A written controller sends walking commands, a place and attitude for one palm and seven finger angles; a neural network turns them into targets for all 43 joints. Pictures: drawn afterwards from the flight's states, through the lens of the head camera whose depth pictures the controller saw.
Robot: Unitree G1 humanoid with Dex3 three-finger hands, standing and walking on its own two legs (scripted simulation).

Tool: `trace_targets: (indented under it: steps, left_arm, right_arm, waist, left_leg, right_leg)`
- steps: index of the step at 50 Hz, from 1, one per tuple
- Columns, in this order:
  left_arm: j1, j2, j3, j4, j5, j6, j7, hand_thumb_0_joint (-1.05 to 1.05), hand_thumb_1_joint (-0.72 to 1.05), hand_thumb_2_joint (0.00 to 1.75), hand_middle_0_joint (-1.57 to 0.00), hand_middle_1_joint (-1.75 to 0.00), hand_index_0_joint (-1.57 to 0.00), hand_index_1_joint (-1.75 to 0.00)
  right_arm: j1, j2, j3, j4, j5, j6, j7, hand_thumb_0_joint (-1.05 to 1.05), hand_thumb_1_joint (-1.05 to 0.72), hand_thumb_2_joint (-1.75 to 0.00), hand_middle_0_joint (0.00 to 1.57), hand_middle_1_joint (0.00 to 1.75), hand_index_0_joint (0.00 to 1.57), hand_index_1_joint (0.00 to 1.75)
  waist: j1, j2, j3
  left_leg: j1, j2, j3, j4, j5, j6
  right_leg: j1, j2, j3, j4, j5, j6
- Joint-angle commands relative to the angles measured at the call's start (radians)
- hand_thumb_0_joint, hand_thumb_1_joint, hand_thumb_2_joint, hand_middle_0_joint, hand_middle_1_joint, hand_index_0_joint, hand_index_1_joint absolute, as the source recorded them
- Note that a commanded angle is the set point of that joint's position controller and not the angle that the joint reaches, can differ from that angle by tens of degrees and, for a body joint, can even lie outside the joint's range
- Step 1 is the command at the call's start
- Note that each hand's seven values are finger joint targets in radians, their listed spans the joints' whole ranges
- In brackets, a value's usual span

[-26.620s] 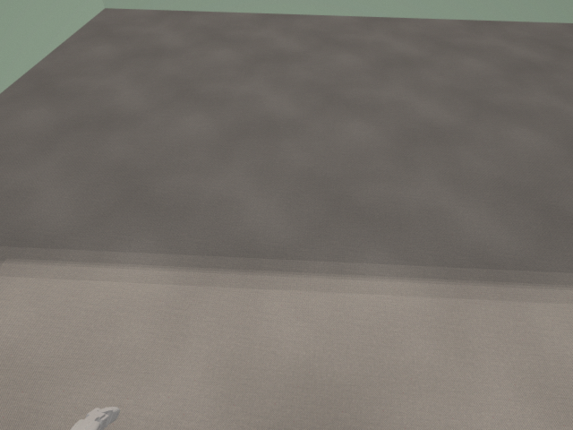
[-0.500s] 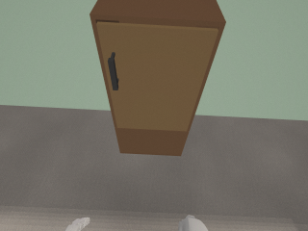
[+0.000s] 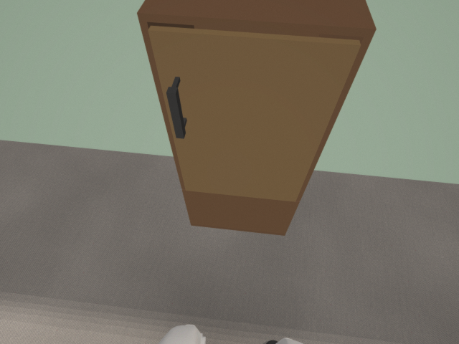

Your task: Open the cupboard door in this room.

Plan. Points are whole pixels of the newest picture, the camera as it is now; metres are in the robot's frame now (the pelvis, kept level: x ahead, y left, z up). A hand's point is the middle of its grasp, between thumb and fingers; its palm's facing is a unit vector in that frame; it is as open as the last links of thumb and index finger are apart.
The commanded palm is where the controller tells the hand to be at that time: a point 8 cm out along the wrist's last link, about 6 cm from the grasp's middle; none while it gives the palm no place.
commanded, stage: come to a stop and stand still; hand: left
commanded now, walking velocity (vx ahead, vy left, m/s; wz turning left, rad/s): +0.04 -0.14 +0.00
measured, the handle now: (178, 108) +0.59 +0.17 +0.02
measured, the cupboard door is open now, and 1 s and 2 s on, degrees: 0 0 0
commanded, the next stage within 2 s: look again from close up in 0.98 s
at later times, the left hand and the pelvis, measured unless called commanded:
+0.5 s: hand out of the picture +0.01 +0.19 -0.17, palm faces -0.03 -0.98 -0.20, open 7.4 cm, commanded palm none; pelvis -0.03 +0.00 +0.01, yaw -2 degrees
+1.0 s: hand out of the picture -0.04 +0.12 -0.17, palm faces +0.04 -0.98 -0.19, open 7.3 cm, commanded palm none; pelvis -0.03 -0.05 +0.01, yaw +0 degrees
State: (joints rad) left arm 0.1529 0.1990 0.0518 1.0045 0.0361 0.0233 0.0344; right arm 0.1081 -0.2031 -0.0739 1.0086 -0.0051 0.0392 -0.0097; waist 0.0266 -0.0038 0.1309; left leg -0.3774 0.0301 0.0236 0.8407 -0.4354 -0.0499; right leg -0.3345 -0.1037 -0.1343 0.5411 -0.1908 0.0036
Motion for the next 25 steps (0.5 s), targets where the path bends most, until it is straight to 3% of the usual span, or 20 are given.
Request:
trace_targets:
  steps: [1, 2, 3, 4, 6, 8, 9, 12, 15, 17, 19, 21, 23, 25]
  left_arm:
    - [0.029, 0.148, 0.035, -0.047, -0.012, -0.002, 0.003, 0.0, 0.9, 0.9, -0.2, -0.3, -0.2, -0.3]
    - [0.072, 0.091, 0.021, -0.051, -0.021, 0.004, -0.001, 0.0, 0.9, 0.9, -0.2, -0.3, -0.2, -0.3]
    - [0.086, 0.044, 0.008, -0.056, -0.025, 0.012, -0.002, 0.0, 0.9, 0.9, -0.2, -0.3, -0.2, -0.3]
    - [0.079, 0.074, 0.01, -0.051, -0.021, 0.017, 0.001, 0.0, 0.9, 0.9, -0.2, -0.3, -0.2, -0.3]
    - [0.086, 0.086, 0.023, -0.012, -0.014, 0.03, -0.011, 0.0, 0.9, 0.9, -0.2, -0.3, -0.2, -0.3]
    - [0.129, 0.096, 0.026, 0.017, -0.014, 0.024, -0.025, 0.0, 0.9, 0.9, -0.2, -0.3, -0.2, -0.3]
    - [0.141, 0.103, 0.026, 0.025, -0.014, 0.018, -0.031, 0.0, 0.9, 0.9, -0.2, -0.3, -0.2, -0.3]
    - [0.126, 0.1, 0.024, 0.019, -0.015, 0.018, -0.032, 0.0, 0.9, 0.9, -0.2, -0.3, -0.2, -0.3]
    - [0.096, 0.079, 0.017, 0.01, -0.018, 0.012, -0.032, 0.0, 0.9, 0.9, -0.2, -0.3, -0.2, -0.3]
    - [0.079, 0.065, 0.011, 0.006, -0.02, 0.014, -0.032, 0.0, 0.9, 0.9, -0.2, -0.3, -0.2, -0.3]
    - [0.052, 0.051, 0.004, 0.003, -0.022, 0.011, -0.034, 0.0, 0.9, 0.9, -0.2, -0.3, -0.2, -0.3]
    - [0.062, 0.034, -0.003, 0.014, -0.027, 0.006, -0.032, 0.0, 0.9, 0.9, -0.2, -0.3, -0.2, -0.3]
    - [0.11, 0.032, -0.005, 0.037, -0.03, 0.001, -0.028, 0.0, 0.9, 0.9, -0.2, -0.3, -0.2, -0.3]
    - [0.18, 0.045, -0.005, 0.07, -0.027, -0.009, -0.024, 0.0, 0.9, 0.9, -0.2, -0.3, -0.2, -0.3]
  right_arm:
    - [0.223, -0.042, 0.004, 0.01, 0.001, -0.029, -0.001, 0.0, -0.9, -0.9, 0.2, 0.3, 0.2, 0.3]
    - [0.218, -0.114, -0.008, 0.002, -0.007, -0.044, -0.002, 0.0, -0.9, -0.9, 0.2, 0.3, 0.2, 0.3]
    - [0.169, -0.184, -0.02, -0.033, -0.015, -0.044, -0.008, 0.0, -0.9, -0.9, 0.2, 0.3, 0.2, 0.3]
    - [0.107, -0.183, -0.009, -0.053, -0.017, -0.039, -0.011, 0.0, -0.9, -0.9, 0.2, 0.3, 0.2, 0.3]
    - [0.031, -0.15, 0.002, -0.052, -0.024, -0.046, -0.032, 0.0, -0.9, -0.9, 0.2, 0.3, 0.2, 0.3]
    - [0.029, -0.129, 0.01, -0.051, -0.021, -0.048, -0.037, 0.0, -0.9, -0.9, 0.2, 0.3, 0.2, 0.3]
    - [0.05, -0.127, 0.01, -0.045, -0.016, -0.051, -0.039, 0.0, -0.9, -0.9, 0.2, 0.3, 0.2, 0.3]
    - [0.132, -0.134, 0.0, -0.015, -0.015, -0.054, -0.047, 0.0, -0.9, -0.9, 0.2, 0.3, 0.2, 0.3]
    - [0.195, -0.124, -0.005, 0.013, -0.017, -0.058, -0.052, 0.0, -0.9, -0.9, 0.2, 0.3, 0.2, 0.3]
    - [0.213, -0.132, -0.01, 0.026, -0.018, -0.055, -0.052, 0.0, -0.9, -0.9, 0.2, 0.3, 0.2, 0.3]
    - [0.226, -0.131, -0.012, 0.037, -0.02, -0.053, -0.049, 0.0, -0.9, -0.9, 0.2, 0.3, 0.2, 0.3]
    - [0.207, -0.135, -0.013, 0.045, -0.021, -0.049, -0.043, 0.0, -0.9, -0.9, 0.2, 0.3, 0.2, 0.3]
    - [0.178, -0.132, -0.014, 0.048, -0.019, -0.047, -0.037, 0.0, -0.9, -0.9, 0.2, 0.3, 0.2, 0.3]
    - [0.16, -0.116, -0.011, 0.053, -0.009, -0.045, -0.032, 0.0, -0.9, -0.9, 0.2, 0.3, 0.2, 0.3]
  waist:
    - [-0.056, -0.131, -0.227]
    - [-0.051, 0.116, -0.223]
    - [-0.047, 0.321, -0.164]
    - [-0.036, 0.232, -0.121]
    - [-0.01, 0.239, -0.058]
    - [-0.003, 0.188, -0.069]
    - [-0.007, 0.146, -0.097]
    - [-0.038, 0.126, -0.141]
    - [-0.061, 0.137, -0.158]
    - [-0.071, 0.163, -0.163]
    - [-0.082, 0.183, -0.155]
    - [-0.074, 0.211, -0.167]
    - [-0.046, 0.21, -0.17]
    - [-0.007, 0.148, -0.182]
  left_leg:
    - [0.268, 0.012, 0.014, -0.403, 0.268, 0.008]
    - [0.312, 0.165, -0.156, -0.51, 0.364, 0.037]
    - [0.181, 0.345, -0.353, -0.605, 0.472, 0.109]
    - [0.05, 0.369, -0.333, -0.62, 0.386, 0.162]
    - [0.039, 0.288, -0.267, -0.651, 0.282, 0.147]
    - [0.148, 0.246, -0.192, -0.613, 0.34, 0.146]
    - [0.21, 0.242, -0.172, -0.596, 0.414, 0.147]
    - [0.327, 0.267, -0.165, -0.571, 0.537, 0.17]
    - [0.412, 0.28, -0.163, -0.531, 0.732, 0.19]
    - [0.427, 0.287, -0.159, -0.512, 0.784, 0.203]
    - [0.393, 0.275, -0.163, -0.51, 0.764, 0.203]
    - [0.342, 0.259, -0.159, -0.514, 0.683, 0.196]
    - [0.28, 0.232, -0.157, -0.507, 0.592, 0.178]
    - [0.176, 0.174, -0.118, -0.456, 0.423, 0.121]
  right_leg:
    - [0.042, -0.131, 0.131, -0.014, 0.173, -0.073]
    - [-0.066, -0.032, 0.074, 0.11, -0.1, -0.015]
    - [-0.122, 0.062, 0.067, 0.258, -0.383, 0.033]
    - [-0.047, 0.045, 0.155, 0.333, -0.37, 0.024]
    - [-0.086, 0.053, 0.193, 0.433, -0.27, 0.032]
    - [-0.147, 0.067, 0.194, 0.48, -0.193, 0.04]
    - [-0.167, 0.068, 0.189, 0.494, -0.169, 0.044]
    - [-0.202, 0.066, 0.189, 0.514, -0.173, 0.058]
    - [-0.205, 0.054, 0.173, 0.436, -0.212, 0.064]
    - [-0.178, 0.047, 0.151, 0.366, -0.248, 0.064]
    - [-0.118, 0.047, 0.131, 0.27, -0.278, 0.057]
    - [-0.032, 0.054, 0.109, 0.166, -0.284, 0.045]
    - [0.063, 0.067, 0.088, 0.036, -0.207, 0.032]
    - [0.225, 0.062, 0.072, -0.175, 0.004, 0.029]
